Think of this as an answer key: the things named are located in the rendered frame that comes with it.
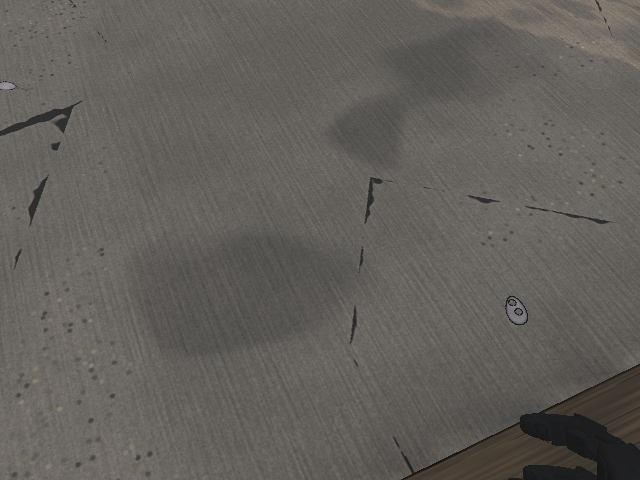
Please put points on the robot right hand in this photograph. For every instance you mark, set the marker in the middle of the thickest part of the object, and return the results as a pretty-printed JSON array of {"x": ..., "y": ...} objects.
[{"x": 615, "y": 459}]

